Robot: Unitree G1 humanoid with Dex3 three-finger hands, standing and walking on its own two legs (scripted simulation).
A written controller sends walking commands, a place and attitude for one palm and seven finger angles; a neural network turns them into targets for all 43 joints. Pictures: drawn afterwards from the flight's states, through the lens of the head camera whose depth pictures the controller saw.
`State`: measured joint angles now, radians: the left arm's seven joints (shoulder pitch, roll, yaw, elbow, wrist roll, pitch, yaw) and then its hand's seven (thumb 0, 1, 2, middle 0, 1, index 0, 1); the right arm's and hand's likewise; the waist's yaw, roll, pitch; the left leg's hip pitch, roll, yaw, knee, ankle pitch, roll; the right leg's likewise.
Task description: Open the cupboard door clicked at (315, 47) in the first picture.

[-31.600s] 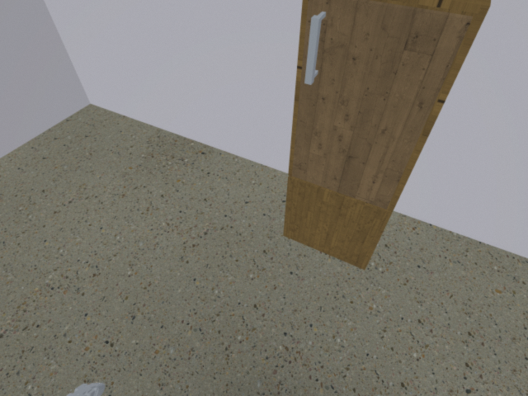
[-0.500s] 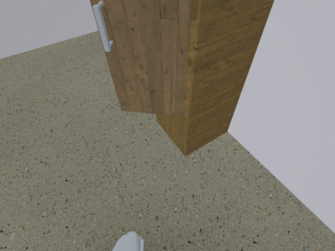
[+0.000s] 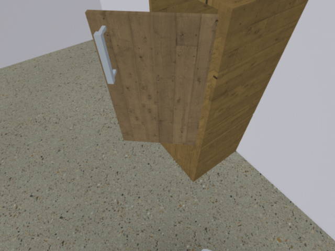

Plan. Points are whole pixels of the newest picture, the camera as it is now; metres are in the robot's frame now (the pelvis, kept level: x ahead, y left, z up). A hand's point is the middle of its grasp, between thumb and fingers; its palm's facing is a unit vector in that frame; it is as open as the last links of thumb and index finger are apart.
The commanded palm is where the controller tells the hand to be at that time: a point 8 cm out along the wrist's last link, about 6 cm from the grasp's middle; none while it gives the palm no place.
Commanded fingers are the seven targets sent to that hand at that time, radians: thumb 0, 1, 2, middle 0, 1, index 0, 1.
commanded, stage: come to a stop and stand still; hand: left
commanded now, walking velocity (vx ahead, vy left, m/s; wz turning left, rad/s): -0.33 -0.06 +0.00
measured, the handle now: (107, 56) +0.60 +0.22 +0.14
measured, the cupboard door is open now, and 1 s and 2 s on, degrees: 49 49 49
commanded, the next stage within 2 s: look again from close up in 1.46 s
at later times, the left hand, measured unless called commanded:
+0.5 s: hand out of the picture +0.07 +0.20 -0.18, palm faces +0.04 -0.98 -0.19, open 7.4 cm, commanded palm none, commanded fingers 0.00 0.90 0.90 -0.20 -0.30 -0.20 -0.30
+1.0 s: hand out of the picture +0.01 +0.15 -0.17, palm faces -0.02 -0.97 -0.24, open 7.3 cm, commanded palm none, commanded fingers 0.00 0.90 0.90 -0.20 -0.30 -0.20 -0.30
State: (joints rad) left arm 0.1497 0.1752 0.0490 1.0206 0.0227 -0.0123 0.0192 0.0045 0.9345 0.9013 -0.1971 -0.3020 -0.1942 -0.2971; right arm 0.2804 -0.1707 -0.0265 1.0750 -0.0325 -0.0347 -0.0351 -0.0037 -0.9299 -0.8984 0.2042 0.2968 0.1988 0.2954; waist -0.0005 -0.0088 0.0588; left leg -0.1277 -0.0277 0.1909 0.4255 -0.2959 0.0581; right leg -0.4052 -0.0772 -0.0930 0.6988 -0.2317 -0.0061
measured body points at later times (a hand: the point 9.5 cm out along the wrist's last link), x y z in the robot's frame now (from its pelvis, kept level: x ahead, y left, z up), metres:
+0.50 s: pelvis +0.02 +0.02 +0.01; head +0.06 +0.04 +0.45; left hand +0.07 +0.25 -0.16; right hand +0.03 -0.21 -0.14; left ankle -0.01 +0.11 -0.74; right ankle -0.05 -0.13 -0.69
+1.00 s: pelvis -0.02 -0.03 +0.00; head -0.02 -0.05 +0.44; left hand +0.01 +0.20 -0.15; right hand -0.01 -0.26 -0.17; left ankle -0.01 +0.11 -0.74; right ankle -0.04 -0.14 -0.74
